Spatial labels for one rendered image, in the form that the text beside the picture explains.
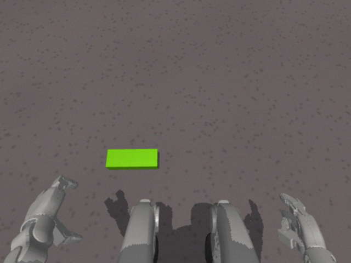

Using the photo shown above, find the right robot arm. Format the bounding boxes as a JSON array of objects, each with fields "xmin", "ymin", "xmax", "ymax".
[{"xmin": 304, "ymin": 247, "xmax": 336, "ymax": 263}]

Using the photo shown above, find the right robot hand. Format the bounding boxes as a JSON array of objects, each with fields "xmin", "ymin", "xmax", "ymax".
[{"xmin": 278, "ymin": 192, "xmax": 326, "ymax": 254}]

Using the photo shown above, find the left robot arm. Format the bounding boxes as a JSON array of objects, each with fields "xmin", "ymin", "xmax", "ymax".
[{"xmin": 4, "ymin": 215, "xmax": 55, "ymax": 263}]

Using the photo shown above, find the carton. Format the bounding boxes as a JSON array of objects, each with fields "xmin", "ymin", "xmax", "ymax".
[{"xmin": 106, "ymin": 149, "xmax": 158, "ymax": 170}]

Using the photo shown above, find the left robot hand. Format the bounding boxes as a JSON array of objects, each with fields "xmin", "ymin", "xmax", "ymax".
[{"xmin": 25, "ymin": 174, "xmax": 83, "ymax": 246}]

